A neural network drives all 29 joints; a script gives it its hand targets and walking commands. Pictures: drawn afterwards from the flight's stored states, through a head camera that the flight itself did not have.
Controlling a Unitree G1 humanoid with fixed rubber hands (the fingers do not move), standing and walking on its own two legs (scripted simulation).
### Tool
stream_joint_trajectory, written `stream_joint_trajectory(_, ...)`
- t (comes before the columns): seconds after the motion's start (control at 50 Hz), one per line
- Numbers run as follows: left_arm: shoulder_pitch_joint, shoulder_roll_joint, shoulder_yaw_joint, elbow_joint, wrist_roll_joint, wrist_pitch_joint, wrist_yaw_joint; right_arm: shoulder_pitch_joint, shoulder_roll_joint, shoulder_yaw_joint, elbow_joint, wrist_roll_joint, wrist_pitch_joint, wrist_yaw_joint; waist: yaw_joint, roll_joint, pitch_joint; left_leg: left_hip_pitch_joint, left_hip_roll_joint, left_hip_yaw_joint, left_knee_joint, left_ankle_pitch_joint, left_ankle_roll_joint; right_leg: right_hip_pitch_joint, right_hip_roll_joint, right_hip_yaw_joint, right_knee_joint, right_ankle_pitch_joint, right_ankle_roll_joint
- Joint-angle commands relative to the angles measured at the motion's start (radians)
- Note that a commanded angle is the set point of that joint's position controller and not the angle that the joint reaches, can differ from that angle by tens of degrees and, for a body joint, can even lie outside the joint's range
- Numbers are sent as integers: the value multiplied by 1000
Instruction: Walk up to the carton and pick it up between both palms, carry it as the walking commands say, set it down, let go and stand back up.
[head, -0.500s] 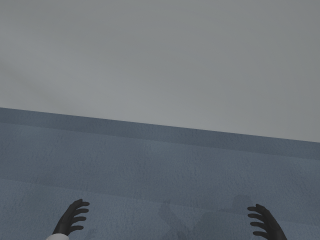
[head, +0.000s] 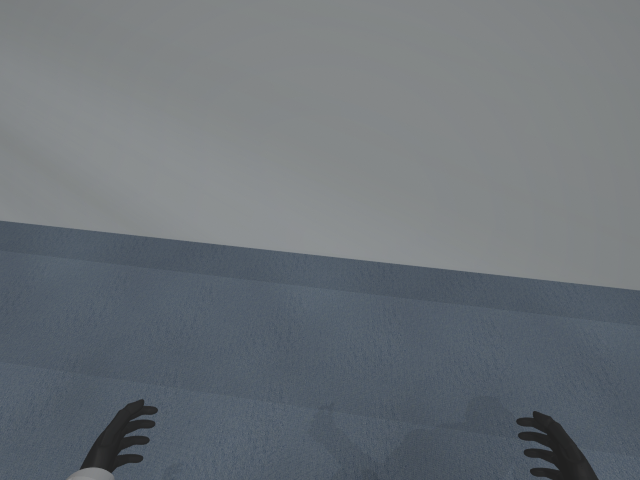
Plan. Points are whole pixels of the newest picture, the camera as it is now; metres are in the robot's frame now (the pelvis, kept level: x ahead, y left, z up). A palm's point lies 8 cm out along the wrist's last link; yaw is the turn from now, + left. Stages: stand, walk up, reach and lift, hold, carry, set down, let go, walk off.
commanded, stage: stand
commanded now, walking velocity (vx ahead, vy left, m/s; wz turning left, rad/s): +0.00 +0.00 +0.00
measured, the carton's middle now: out of the picture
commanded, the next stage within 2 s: walk up in 1.26 s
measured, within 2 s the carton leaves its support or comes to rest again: neither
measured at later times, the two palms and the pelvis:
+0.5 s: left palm out of the picture +0.14 +0.30 -0.07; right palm out of the picture +0.14 -0.29 -0.07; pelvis +0.00 +0.00 +0.01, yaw +0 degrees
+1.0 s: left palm out of the picture +0.11 +0.31 -0.08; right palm out of the picture +0.11 -0.30 -0.08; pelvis +0.00 +0.00 +0.01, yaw +0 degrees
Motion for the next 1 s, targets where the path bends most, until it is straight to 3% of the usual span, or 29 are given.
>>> stream_joint_trajectory(0.0, -51, 155, 43, -67, -1, -17, 5, -49, -155, -42, -67, 1, -17, -5, 0, 1, -69, 11, 90, -89, -110, 134, 37, 6, -91, 91, -112, 135, -35)
stream_joint_trajectory(0.98, -62, 197, 13, 221, -8, -6, 20, -61, -195, -15, 221, 11, -6, -20, -1, 1, -52, 77, 114, -93, -256, 178, 28, 80, -118, 90, -255, 174, -26)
